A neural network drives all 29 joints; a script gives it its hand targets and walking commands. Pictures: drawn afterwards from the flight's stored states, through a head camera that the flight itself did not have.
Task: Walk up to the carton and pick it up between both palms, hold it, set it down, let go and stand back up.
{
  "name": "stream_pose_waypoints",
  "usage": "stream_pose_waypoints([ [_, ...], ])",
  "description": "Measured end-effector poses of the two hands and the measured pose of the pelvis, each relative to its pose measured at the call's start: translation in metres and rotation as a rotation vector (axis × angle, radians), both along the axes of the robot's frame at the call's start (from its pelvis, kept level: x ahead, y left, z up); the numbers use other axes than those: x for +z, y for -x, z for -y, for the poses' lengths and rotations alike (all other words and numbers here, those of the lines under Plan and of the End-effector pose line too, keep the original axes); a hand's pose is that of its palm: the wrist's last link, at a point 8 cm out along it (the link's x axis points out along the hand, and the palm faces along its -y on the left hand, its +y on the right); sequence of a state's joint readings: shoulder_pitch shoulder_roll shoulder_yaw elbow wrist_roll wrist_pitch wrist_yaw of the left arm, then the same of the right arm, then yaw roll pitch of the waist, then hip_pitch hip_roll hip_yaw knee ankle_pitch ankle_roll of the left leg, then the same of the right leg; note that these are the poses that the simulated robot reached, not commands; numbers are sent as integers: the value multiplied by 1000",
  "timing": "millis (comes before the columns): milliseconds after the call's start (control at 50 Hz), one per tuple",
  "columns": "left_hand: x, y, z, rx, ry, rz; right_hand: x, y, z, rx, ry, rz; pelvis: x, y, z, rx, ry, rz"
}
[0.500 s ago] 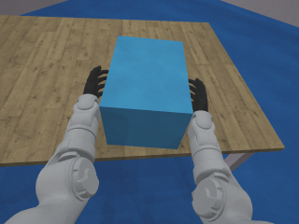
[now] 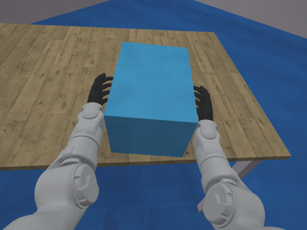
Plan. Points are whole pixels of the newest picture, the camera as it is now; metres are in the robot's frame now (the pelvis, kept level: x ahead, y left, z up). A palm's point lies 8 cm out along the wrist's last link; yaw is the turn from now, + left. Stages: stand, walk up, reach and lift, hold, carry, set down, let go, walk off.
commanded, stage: reach and lift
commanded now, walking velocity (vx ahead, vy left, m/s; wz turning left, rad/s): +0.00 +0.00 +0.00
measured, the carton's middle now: (151, 97) +0.48 +0.02 +0.09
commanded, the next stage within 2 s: none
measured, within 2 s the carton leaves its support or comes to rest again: neither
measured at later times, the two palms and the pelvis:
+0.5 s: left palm (99, 102) +0.42 +0.15 +0.12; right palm (210, 125) +0.38 -0.14 +0.10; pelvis -0.02 +0.01 +0.00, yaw +0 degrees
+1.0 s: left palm (88, 91) +0.39 +0.16 +0.18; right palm (217, 110) +0.37 -0.13 +0.17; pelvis -0.03 +0.00 +0.00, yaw +0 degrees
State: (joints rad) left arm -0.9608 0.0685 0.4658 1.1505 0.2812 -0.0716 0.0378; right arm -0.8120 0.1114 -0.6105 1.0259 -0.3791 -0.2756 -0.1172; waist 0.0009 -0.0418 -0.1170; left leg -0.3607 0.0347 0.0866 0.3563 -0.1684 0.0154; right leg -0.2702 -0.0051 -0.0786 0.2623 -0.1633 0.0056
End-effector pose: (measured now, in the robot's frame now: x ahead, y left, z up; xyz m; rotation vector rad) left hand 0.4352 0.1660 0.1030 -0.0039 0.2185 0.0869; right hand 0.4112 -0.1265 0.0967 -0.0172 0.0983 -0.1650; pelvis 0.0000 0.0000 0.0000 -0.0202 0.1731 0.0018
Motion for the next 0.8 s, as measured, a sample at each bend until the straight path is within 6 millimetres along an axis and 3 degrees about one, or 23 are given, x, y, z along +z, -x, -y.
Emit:
stream_pose_waypoints([
  [260,2,13,3,-10,-2,-14,-3,17,2,-14,-18,-18,0,15,-2,8,2,-15],
  [540,23,19,16,-30,-37,-29,0,32,13,-43,-58,-71,-1,25,-6,-5,2,7],
  [680,38,24,19,-27,-44,-24,11,36,15,-42,-76,-79,0,27,-5,-5,3,45],
  [800,58,33,17,-9,-33,11,37,38,14,-25,-95,-44,0,27,-3,-1,4,85],
])
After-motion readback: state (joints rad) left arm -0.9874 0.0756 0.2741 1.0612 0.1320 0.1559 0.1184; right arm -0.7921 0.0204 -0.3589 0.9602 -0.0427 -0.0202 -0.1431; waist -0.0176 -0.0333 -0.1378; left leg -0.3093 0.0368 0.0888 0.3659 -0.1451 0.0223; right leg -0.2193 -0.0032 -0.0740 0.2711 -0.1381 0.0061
